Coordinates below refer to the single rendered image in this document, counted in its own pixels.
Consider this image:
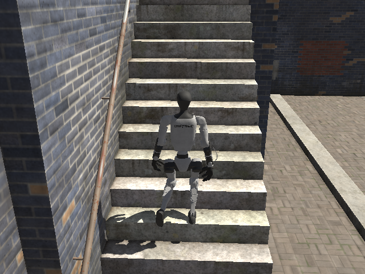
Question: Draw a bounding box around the robot right foot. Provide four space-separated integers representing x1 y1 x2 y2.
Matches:
188 211 196 224

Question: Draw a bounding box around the robot left hand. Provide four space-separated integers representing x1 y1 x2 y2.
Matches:
152 159 164 171

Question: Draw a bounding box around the robot left foot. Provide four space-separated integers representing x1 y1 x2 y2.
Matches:
156 209 164 227

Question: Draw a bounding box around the robot right hand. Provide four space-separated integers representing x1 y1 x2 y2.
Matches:
199 166 213 182

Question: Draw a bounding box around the robot foot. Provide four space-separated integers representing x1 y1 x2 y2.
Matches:
188 211 196 224
156 209 164 227

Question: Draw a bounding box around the left robot upper arm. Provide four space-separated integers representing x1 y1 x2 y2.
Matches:
157 115 172 146

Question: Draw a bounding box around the left robot forearm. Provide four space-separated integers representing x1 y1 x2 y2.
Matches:
152 138 163 160

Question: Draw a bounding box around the right robot upper arm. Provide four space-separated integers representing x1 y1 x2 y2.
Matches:
196 116 209 148

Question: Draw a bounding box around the right robot forearm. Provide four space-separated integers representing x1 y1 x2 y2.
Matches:
203 140 213 167

